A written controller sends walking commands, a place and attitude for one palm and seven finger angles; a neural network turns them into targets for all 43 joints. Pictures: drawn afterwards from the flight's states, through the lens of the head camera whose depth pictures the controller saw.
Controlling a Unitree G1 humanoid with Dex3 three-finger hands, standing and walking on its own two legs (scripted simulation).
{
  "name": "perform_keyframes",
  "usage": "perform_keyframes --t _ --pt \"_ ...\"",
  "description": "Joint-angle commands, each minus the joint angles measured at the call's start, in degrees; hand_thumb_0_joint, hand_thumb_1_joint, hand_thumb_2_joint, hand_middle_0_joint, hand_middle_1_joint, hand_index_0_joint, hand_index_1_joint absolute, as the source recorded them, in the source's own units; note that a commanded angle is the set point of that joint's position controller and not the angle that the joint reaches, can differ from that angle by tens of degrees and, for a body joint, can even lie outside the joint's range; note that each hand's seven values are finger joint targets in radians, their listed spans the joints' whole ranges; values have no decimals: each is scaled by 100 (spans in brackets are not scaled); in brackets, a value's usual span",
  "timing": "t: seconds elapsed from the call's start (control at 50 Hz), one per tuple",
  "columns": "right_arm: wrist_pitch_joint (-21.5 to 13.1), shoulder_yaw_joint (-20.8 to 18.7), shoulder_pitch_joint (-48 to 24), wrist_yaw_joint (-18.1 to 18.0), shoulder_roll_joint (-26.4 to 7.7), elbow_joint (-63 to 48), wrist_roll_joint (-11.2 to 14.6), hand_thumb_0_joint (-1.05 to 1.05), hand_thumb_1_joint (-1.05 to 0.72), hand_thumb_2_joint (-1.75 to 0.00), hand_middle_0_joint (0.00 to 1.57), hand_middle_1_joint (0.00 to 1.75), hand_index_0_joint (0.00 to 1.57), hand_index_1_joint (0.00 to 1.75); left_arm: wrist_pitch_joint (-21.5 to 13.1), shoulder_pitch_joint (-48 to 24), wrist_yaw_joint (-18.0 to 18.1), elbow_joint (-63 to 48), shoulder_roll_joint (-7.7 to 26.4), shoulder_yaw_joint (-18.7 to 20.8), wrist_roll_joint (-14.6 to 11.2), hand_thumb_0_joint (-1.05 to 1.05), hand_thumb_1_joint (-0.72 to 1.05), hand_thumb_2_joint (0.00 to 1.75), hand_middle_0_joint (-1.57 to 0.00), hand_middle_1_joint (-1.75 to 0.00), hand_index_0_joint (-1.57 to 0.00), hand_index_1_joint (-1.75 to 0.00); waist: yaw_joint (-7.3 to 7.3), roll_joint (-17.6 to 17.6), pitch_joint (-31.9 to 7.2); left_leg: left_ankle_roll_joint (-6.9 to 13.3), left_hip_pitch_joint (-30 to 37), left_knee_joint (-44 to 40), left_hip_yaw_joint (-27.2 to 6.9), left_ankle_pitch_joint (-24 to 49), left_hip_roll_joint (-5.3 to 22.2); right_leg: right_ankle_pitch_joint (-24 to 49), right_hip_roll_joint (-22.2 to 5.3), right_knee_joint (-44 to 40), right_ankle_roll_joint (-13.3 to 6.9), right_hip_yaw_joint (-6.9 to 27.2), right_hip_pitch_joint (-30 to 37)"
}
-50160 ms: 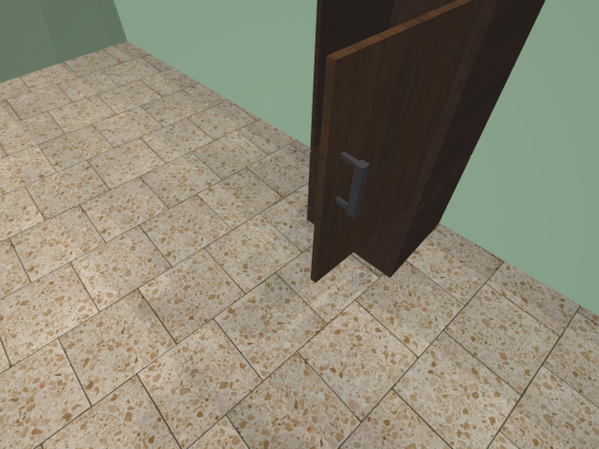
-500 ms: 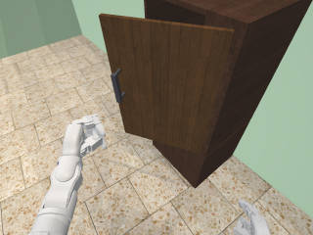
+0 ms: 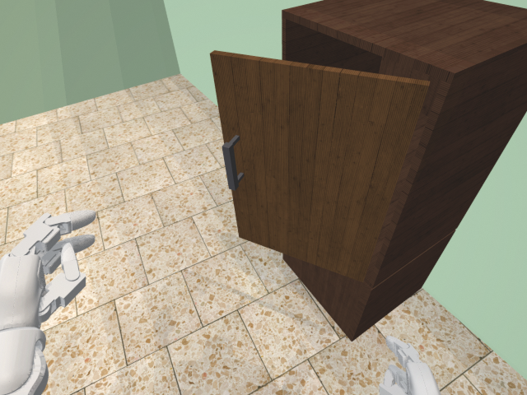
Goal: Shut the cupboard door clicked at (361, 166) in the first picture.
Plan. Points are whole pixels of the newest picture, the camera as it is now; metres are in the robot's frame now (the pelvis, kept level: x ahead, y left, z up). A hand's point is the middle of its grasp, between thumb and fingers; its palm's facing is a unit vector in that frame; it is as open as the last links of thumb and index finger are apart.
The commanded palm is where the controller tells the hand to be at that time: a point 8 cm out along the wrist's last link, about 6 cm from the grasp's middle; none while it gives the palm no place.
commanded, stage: draw the hand back to the body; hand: left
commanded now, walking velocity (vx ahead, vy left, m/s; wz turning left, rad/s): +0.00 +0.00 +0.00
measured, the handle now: (234, 163) +0.63 +0.15 -0.01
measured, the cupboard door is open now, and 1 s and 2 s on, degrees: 32 32 32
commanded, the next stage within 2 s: step back with the hand held close in 0.46 s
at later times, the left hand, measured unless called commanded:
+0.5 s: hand (70, 285) +0.19 +0.25 +0.15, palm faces +0.45 -0.79 -0.42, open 7.4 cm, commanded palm +0.14 +0.29 +0.17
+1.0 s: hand (34, 289) +0.18 +0.29 +0.16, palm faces +0.38 -0.76 -0.53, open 7.4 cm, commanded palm +0.12 +0.32 +0.17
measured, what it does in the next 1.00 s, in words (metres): stands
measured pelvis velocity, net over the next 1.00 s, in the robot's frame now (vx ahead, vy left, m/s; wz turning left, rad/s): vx -0.03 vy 0.02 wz -0.03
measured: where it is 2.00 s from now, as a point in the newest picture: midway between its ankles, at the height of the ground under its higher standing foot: outside the picture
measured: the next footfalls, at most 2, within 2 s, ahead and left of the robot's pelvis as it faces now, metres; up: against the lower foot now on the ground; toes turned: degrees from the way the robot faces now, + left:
right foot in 1.76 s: -0.22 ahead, -0.13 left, +0.00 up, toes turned +8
left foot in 1.98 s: -0.18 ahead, +0.10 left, +0.00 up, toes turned +6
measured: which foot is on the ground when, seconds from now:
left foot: down 0.00-1.00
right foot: down 0.00-1.00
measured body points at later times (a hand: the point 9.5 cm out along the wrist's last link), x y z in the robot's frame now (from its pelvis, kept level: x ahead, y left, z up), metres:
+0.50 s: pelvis +0.00 -0.01 +0.00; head -0.02 -0.03 +0.45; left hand +0.16 +0.29 +0.18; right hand +0.19 -0.23 -0.09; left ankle -0.01 +0.11 -0.74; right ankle -0.03 -0.13 -0.74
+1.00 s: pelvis -0.03 +0.02 -0.01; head -0.02 +0.02 +0.44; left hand +0.15 +0.33 +0.19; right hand +0.15 -0.23 -0.08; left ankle -0.01 +0.11 -0.74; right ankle -0.02 -0.13 -0.74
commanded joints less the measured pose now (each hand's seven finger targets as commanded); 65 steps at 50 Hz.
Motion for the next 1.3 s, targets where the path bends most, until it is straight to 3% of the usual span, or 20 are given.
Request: perform_keyframes --t 0.0,0.06,0.1,0.16,0.3,0.4,0.5,0.56,0.58,0.6,0.62,0.68,0.74,0.8,0.86,0.96,1.1,1.12,1.14,1.28 --pt "-389 -316 -747 -28 -593 -945 -18 0 -90 -90 20 30 20 30 -455 -256 101 -1591 1148 1003 -27 0 90 90 -28 -39 -28 -39 -5 17 -541 -1 176 -359 25 1485 48 1365 166 -253 -101 -181 18" --pt "-481 -351 -733 -30 -604 -916 -12 0 -90 -90 20 30 20 30 -524 139 137 -1738 1324 1322 -40 0 90 90 -20 -30 -20 -30 40 3 -457 -3 105 -364 26 1379 49 1268 162 -264 -97 -188 6" --pt "-515 -360 -703 -29 -628 -862 -17 0 -90 -90 20 30 20 30 -501 72 114 -1524 982 984 -10 0 90 90 -20 -30 -20 -30 -50 -111 -234 17 82 -384 41 1287 50 1174 164 -300 -78 -191 -166" --pt "-545 -399 -670 -75 -696 -802 1 0 -90 -90 20 30 20 30 -464 -233 124 -1295 939 879 -5 0 90 90 -20 -30 -20 -30 -123 -363 72 70 49 -423 56 861 45 740 154 -452 -42 -149 -413" --pt "-680 -399 -731 -142 -641 -810 -47 0 -90 -90 20 30 20 30 -590 -244 203 -1737 1212 1096 57 0 90 90 -20 -30 -20 -30 18 -28 -650 104 270 -326 106 1186 -41 1123 122 -292 -66 -118 -13" --pt "-725 -360 -740 -108 -589 -776 -54 0 -90 -90 20 30 20 30 -604 -15 207 -1759 1246 1198 43 0 90 90 -20 -30 -20 -30 28 171 -401 43 130 -303 122 1321 -27 1270 135 -302 -87 -126 -16" --pt "-664 -375 -707 -100 -597 -789 -29 0 -90 -90 20 30 20 30 -547 87 143 -1384 1101 1151 -14 0 90 90 -20 -30 -20 -30 -7 -153 -21 38 27 -366 143 1165 28 1090 163 -381 -51 -136 -224" --pt "-626 -413 -700 -104 -630 -820 -17 0 -90 -90 20 30 20 30 -556 82 113 -1372 1096 1151 -34 0 90 90 -20 -30 -20 -30 -2 -268 -158 68 84 -368 164 1130 35 1034 150 -408 -38 -101 -183" --pt "-490 -481 -708 -80 -870 -939 11 0 -90 -90 20 30 20 30 -763 -465 133 -1580 1639 1605 -13 0 90 90 -20 -30 -20 -30 -231 -266 -8 136 -278 44 110 733 143 1260 -177 -639 -118 376 -698" --pt "-420 -472 -717 -89 -778 -860 -17 0 -90 -90 20 30 20 30 -809 1 108 -1211 1392 1407 -13 0 90 90 -20 -30 -20 -30 -252 -617 -164 143 -276 265 72 608 101 1347 -385 -656 -172 483 -803" --pt "-369 -488 -758 -97 -783 -864 -24 0 -90 -90 20 30 20 30 -822 36 108 -1278 1448 1397 16 0 90 90 -20 -30 -20 -30 -243 -589 -148 127 -299 374 70 629 60 1643 -485 -644 -222 555 -852" --pt "-249 -508 -659 -79 -745 -909 -1 0 -90 -90 20 30 20 30 -909 283 148 -1470 1332 1275 30 0 90 90 -20 -30 -20 -30 -293 -456 -775 86 -309 459 68 1084 92 2382 -592 -181 -273 463 -518" --pt "-137 -542 -687 -153 -780 -1069 -2 0 -90 -90 20 30 20 30 -910 550 216 -1963 1536 1487 13 0 90 90 -20 -30 -20 -30 -284 -80 -1295 84 -118 354 0 2480 243 3214 -386 390 -141 149 -205" --pt "15 -558 -642 -181 -797 -1222 9 0 -90 -90 20 30 20 30 -865 727 269 -2211 1691 1688 -37 0 90 90 -20 -30 -20 -30 -274 -65 -1493 76 -143 386 -77 3322 361 3392 -193 695 -61 54 -122" --pt "105 -564 -613 -198 -802 -1286 15 0 -90 -90 20 30 20 30 -838 923 290 -2151 1710 1791 -66 0 90 90 -20 -30 -20 -30 -273 -77 -1437 52 -439 349 -146 3306 464 3219 -163 853 -61 101 -92" --pt "115 -567 -570 -191 -880 -1297 6 0 -90 -90 20 30 20 30 -888 993 296 -1873 1545 1683 -66 0 90 90 -20 -30 -20 -30 -286 168 -974 129 -1333 -108 -335 1790 632 1961 2 932 6 112 -129" --pt "-78 -535 -518 -191 -951 -1321 30 0 -90 -90 20 30 20 30 -1094 479 321 -1897 1380 1545 107 0 90 90 -20 -30 -20 -30 -323 279 -421 456 -3438 -852 -694 -1897 816 1012 218 1453 92 144 639" --pt "-126 -548 -567 -200 -997 -1307 8 0 -90 -90 20 30 20 30 -1156 359 329 -2006 1591 1732 172 0 90 90 -20 -30 -20 -30 -299 356 -402 512 -3668 -945 -797 -2318 847 865 265 1513 104 150 786" --pt "-156 -520 -519 -206 -935 -1329 9 0 -90 -90 20 30 20 30 -1206 309 324 -2071 1403 1578 192 0 90 90 -20 -30 -20 -30 -325 373 -407 534 -3817 -944 -812 -2446 857 831 268 1625 104 128 850" --pt "-432 -545 -345 -164 -938 -1250 -51 0 -90 -90 20 30 20 30 -1430 27 378 -2386 1496 1724 311 0 90 90 -20 -30 -20 -30 -335 567 -393 553 -4257 -564 -761 -3173 856 38 299 1823 17 357 753"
